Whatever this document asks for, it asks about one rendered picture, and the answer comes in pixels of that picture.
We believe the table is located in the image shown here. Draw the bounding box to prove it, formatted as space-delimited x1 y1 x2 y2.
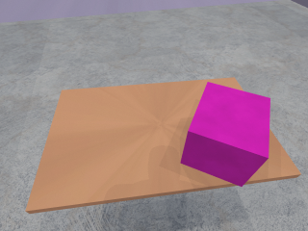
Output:
25 77 301 214

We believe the carton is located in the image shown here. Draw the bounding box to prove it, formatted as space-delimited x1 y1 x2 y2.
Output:
180 82 270 187

